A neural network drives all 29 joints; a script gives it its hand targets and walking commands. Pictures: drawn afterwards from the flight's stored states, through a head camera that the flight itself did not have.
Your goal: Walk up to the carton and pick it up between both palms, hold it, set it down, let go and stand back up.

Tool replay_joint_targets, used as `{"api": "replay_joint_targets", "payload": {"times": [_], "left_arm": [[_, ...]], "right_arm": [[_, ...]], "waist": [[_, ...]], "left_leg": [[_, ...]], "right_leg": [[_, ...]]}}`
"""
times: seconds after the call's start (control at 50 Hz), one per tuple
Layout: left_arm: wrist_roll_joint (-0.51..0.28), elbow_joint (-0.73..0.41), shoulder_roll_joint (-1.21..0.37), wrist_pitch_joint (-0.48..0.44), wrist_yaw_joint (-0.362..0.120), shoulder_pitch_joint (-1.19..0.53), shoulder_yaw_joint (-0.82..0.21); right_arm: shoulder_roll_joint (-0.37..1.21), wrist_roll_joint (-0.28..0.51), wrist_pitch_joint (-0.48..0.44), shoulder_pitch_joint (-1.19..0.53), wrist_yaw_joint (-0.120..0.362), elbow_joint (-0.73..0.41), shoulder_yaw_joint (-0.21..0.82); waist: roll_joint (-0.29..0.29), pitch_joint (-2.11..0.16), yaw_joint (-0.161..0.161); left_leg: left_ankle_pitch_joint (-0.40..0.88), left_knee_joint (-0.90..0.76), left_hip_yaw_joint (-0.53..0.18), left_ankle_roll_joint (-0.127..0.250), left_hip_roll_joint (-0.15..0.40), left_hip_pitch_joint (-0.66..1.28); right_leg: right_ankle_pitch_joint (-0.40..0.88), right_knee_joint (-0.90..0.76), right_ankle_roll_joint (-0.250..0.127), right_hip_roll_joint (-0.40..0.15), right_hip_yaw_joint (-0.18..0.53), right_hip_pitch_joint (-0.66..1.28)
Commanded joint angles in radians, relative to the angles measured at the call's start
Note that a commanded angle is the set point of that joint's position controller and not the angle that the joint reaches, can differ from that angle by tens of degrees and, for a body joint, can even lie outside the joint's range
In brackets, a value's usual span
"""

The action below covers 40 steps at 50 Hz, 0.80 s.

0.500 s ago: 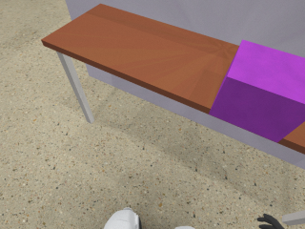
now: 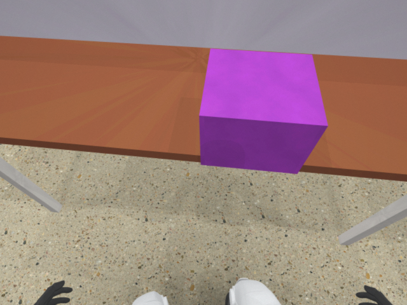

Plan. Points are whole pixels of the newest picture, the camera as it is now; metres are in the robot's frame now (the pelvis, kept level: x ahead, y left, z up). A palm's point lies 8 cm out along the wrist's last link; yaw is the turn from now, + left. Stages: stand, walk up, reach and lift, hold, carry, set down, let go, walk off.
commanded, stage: walk up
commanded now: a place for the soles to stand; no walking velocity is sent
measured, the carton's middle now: (254, 111) +0.49 -0.13 +0.05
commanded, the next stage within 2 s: none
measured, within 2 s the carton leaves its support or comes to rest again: neither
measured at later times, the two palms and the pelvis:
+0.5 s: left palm out of the picture +0.12 +0.29 -0.11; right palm out of the picture +0.03 -0.35 -0.06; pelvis -0.01 -0.01 +0.00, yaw -6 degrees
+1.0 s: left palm out of the picture +0.12 +0.31 -0.07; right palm out of the picture +0.02 -0.33 -0.09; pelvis -0.01 +0.00 +0.01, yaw -9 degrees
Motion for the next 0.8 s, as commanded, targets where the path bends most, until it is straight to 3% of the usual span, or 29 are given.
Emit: {"api": "replay_joint_targets", "payload": {"times": [0.0, 0.04, 0.06, 0.12, 0.18, 0.22, 0.26, 0.28, 0.3, 0.32, 0.34, 0.36, 0.38, 0.42, 0.46, 0.5, 0.52, 0.54, 0.56, 0.58, 0.6, 0.62, 0.64, 0.66, 0.68, 0.7, 0.72, 0.76, 0.78], "left_arm": [[-0.009, -0.053, 0.267, -0.008, 0.053, 0.064, 0.082], [-0.010, -0.066, 0.224, -0.016, 0.062, 0.040, 0.062], [-0.013, -0.071, 0.209, -0.019, 0.067, 0.038, 0.059], [-0.003, -0.077, 0.183, -0.023, 0.074, 0.056, 0.048], [0.005, -0.083, 0.191, -0.024, 0.074, 0.053, 0.048], [0.002, -0.097, 0.198, -0.019, 0.070, 0.011, 0.046], [-0.009, -0.101, 0.179, -0.013, 0.066, -0.031, 0.038], [-0.019, -0.102, 0.130, -0.012, 0.067, -0.021, 0.024], [-0.031, -0.108, 0.083, -0.014, 0.067, -0.012, 0.013], [-0.026, -0.080, 0.153, -0.013, 0.080, -0.010, 0.030], [-0.021, -0.060, 0.197, -0.017, 0.082, -0.007, 0.041], [-0.023, -0.024, 0.220, -0.021, 0.073, 0.026, 0.052], [-0.023, -0.012, 0.210, -0.024, 0.062, 0.053, 0.055], [-0.018, -0.003, 0.158, -0.025, 0.050, 0.052, 0.051], [-0.012, 0.014, 0.127, -0.030, 0.046, 0.041, 0.040], [-0.001, 0.040, 0.132, -0.053, 0.060, 0.069, 0.034], [0.008, 0.048, 0.160, -0.066, 0.068, 0.073, 0.042], [0.018, 0.055, 0.214, -0.077, 0.074, 0.084, 0.053], [0.018, 0.057, 0.284, -0.082, 0.076, 0.056, 0.066], [0.011, 0.049, 0.312, -0.076, 0.072, 0.000, 0.067], [0.008, 0.047, 0.275, -0.072, 0.068, -0.042, 0.054], [0.007, 0.056, 0.232, -0.069, 0.064, -0.063, 0.037], [0.004, 0.051, 0.193, -0.069, 0.062, -0.079, 0.025], [-0.006, 0.053, 0.154, -0.072, 0.060, -0.072, 0.016], [-0.008, 0.067, 0.154, -0.074, 0.061, -0.045, 0.014], [-0.006, 0.092, 0.163, -0.075, 0.062, -0.007, 0.015], [0.000, 0.110, 0.173, -0.078, 0.062, 0.009, 0.018], [0.007, 0.120, 0.223, -0.083, 0.061, -0.009, 0.026], [0.006, 0.122, 0.242, -0.081, 0.061, -0.021, 0.026]], "right_arm": [[-0.165, 0.022, -0.006, 0.006, -0.031, -0.050, -0.032], [-0.147, 0.020, 0.003, 0.070, -0.029, -0.007, -0.030], [-0.134, 0.015, 0.008, 0.085, -0.029, 0.001, -0.026], [-0.108, 0.009, 0.007, 0.036, -0.031, -0.001, -0.016], [-0.101, 0.009, -0.005, 0.026, -0.033, 0.006, -0.018], [-0.102, 0.003, -0.014, 0.064, -0.034, 0.031, -0.025], [-0.099, -0.017, -0.027, 0.134, -0.035, 0.068, -0.042], [-0.133, -0.034, -0.034, 0.125, -0.037, 0.063, -0.052], [-0.200, -0.049, -0.042, 0.066, -0.035, 0.036, -0.061], [-0.240, -0.039, -0.042, -0.036, -0.027, 0.015, -0.063], [-0.240, -0.038, -0.042, -0.089, -0.024, 0.011, -0.059], [-0.197, -0.033, -0.040, -0.134, -0.022, 0.001, -0.054], [-0.176, -0.034, -0.033, -0.158, -0.022, -0.008, -0.048], [-0.147, -0.029, -0.034, -0.128, -0.023, 0.014, -0.037], [-0.161, -0.037, -0.028, -0.090, -0.016, 0.026, -0.038], [-0.141, -0.044, -0.011, -0.089, -0.006, 0.030, -0.031], [-0.116, -0.036, -0.006, -0.077, -0.004, 0.026, -0.027], [-0.082, -0.029, -0.005, -0.078, -0.002, 0.009, -0.017], [-0.056, -0.018, -0.005, -0.071, -0.001, 0.000, -0.009], [-0.122, -0.016, -0.004, -0.071, -0.009, 0.024, -0.030], [-0.136, -0.016, -0.016, -0.058, -0.008, 0.044, -0.031], [-0.134, -0.018, -0.027, -0.047, -0.003, 0.056, -0.033], [-0.143, -0.021, -0.033, -0.019, -0.002, 0.067, -0.041], [-0.161, -0.026, -0.038, -0.037, 0.001, 0.067, -0.042], [-0.175, -0.024, -0.038, -0.070, 0.002, 0.066, -0.038], [-0.174, -0.022, -0.034, -0.112, 0.004, 0.065, -0.031], [-0.159, -0.017, -0.028, -0.135, 0.008, 0.067, -0.024], [-0.116, -0.011, -0.014, -0.150, 0.013, 0.065, -0.013], [-0.107, -0.014, -0.010, -0.127, 0.013, 0.077, -0.011]], "waist": [[-0.257, -0.229, 0.073], [-0.278, -0.238, 0.047], [-0.268, -0.240, 0.042], [-0.224, -0.236, 0.068], [-0.246, -0.225, 0.072], [-0.244, -0.235, 0.042], [-0.178, -0.237, -0.017], [-0.073, -0.240, -0.022], [0.109, -0.226, 0.000], [0.167, -0.189, 0.012], [0.197, -0.150, 0.024], [0.167, -0.121, 0.054], [0.153, -0.105, 0.074], [0.159, -0.105, 0.062], [0.214, -0.102, 0.035], [0.217, -0.130, 0.046], [0.168, -0.159, 0.046], [0.047, -0.171, 0.044], [-0.093, -0.147, 0.022], [-0.112, -0.134, 0.020], [-0.089, -0.128, 0.000], [-0.073, -0.123, -0.014], [-0.032, -0.137, -0.026], [0.011, -0.145, -0.013], [0.019, -0.153, 0.016], [-0.009, -0.164, 0.047], [-0.054, -0.150, 0.065], [-0.172, -0.091, 0.042], [-0.208, -0.080, 0.032]], "left_leg": [[-0.179, 0.291, -0.195, 0.003, -0.103, -0.217], [-0.093, 0.301, -0.188, 0.014, -0.127, -0.196], [-0.056, 0.306, -0.188, 0.015, -0.140, -0.189], [-0.026, 0.217, -0.191, 0.012, -0.148, -0.174], [-0.043, 0.088, -0.195, 0.015, -0.148, -0.132], [-0.026, -0.028, -0.193, 0.029, -0.162, -0.019], [0.089, -0.248, -0.202, 0.056, -0.194, 0.149], [0.096, -0.344, -0.321, 0.090, -0.125, 0.172], [0.142, -0.444, -0.592, 0.151, 0.078, 0.155], [0.199, -0.459, -0.684, 0.283, 0.215, 0.025], [0.126, -0.467, -0.722, 0.338, 0.263, -0.096], [0.110, -0.441, -0.607, 0.306, 0.203, -0.152], [0.154, -0.410, -0.460, 0.254, 0.119, -0.158], [0.259, -0.332, -0.308, 0.163, -0.008, -0.085], [0.197, -0.311, -0.284, 0.132, -0.053, -0.063], [0.168, -0.237, -0.257, 0.118, -0.047, -0.073], [0.157, -0.178, -0.247, 0.102, -0.053, -0.101], [0.098, -0.062, -0.215, 0.067, -0.103, -0.181], [-0.067, -0.016, -0.193, 0.024, -0.161, -0.238], [-0.115, -0.009, -0.245, 0.032, -0.127, -0.117], [-0.087, -0.084, -0.249, 0.044, -0.126, -0.014], [-0.042, -0.188, -0.240, 0.054, -0.133, 0.049], [0.055, -0.292, -0.282, 0.069, -0.098, 0.095], [0.108, -0.363, -0.378, 0.101, -0.039, 0.088], [0.151, -0.373, -0.442, 0.139, 0.009, 0.055], [0.143, -0.362, -0.440, 0.159, 0.025, 0.016], [0.119, -0.325, -0.376, 0.136, -0.009, -0.039], [0.022, -0.196, -0.236, 0.057, -0.142, -0.091], [-0.028, -0.175, -0.210, 0.037, -0.168, -0.083]], "right_leg": [[0.618, -0.204, -0.281, -0.280, 0.441, 0.244], [0.776, -0.120, -0.214, -0.198, 0.263, 0.232], [0.760, -0.112, -0.208, -0.183, 0.253, 0.212], [0.703, -0.107, -0.228, -0.177, 0.287, 0.178], [0.646, -0.111, -0.244, -0.205, 0.331, 0.140], [0.593, -0.079, -0.235, -0.212, 0.344, 0.048], [0.442, 0.011, -0.173, -0.174, 0.314, -0.081], [0.296, 0.090, -0.109, -0.109, 0.271, -0.135], [0.038, 0.216, -0.038, 0.032, 0.192, -0.219], [-0.280, 0.320, -0.011, 0.060, 0.138, -0.162], [-0.293, 0.362, -0.018, 0.006, 0.166, -0.099], [-0.270, 0.323, -0.019, -0.016, 0.150, -0.021], [-0.241, 0.250, -0.023, 0.007, 0.104, 0.015], [-0.115, 0.131, -0.026, 0.020, 0.057, -0.001], [-0.041, -0.007, -0.009, 0.040, 0.003, 0.060], [0.005, -0.201, -0.012, 0.036, 0.020, 0.162], [-0.004, -0.206, -0.023, 0.007, 0.107, 0.206], [-0.018, -0.243, -0.070, -0.106, 0.327, 0.226], [-0.063, -0.302, -0.168, -0.273, 0.575, 0.184], [-0.062, -0.283, -0.241, -0.315, 0.597, 0.050], [-0.081, -0.244, -0.220, -0.266, 0.505, -0.040], [-0.050, -0.204, -0.170, -0.202, 0.388, -0.074], [0.001, -0.151, -0.106, -0.131, 0.272, -0.085], [0.045, -0.080, -0.051, -0.057, 0.181, -0.073], [0.049, -0.034, -0.032, -0.019, 0.135, -0.024], [0.005, -0.042, -0.037, -0.017, 0.127, 0.035], [-0.038, -0.115, -0.051, -0.029, 0.162, 0.079], [-0.131, -0.267, -0.104, -0.131, 0.378, 0.042], [-0.185, -0.308, -0.137, -0.186, 0.457, 0.016]]}}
